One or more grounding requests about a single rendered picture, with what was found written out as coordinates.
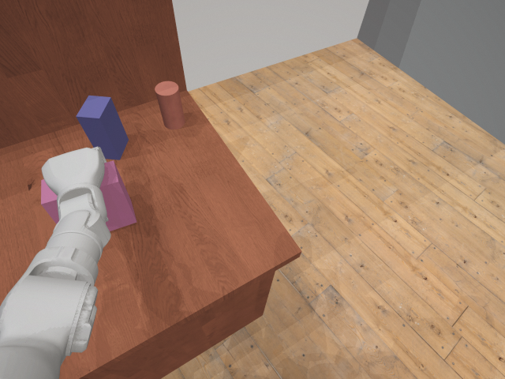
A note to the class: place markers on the table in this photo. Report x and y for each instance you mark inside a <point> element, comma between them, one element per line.
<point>199,263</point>

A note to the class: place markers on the robot left forearm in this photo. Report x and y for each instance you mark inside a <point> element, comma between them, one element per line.
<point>76,245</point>

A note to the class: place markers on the sponge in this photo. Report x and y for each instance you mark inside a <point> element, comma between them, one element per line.
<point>119,206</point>

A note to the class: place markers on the robot left hand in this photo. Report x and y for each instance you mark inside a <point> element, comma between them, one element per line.
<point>84,165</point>

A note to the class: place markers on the robot left upper arm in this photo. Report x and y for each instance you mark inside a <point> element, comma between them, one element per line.
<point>47,320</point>

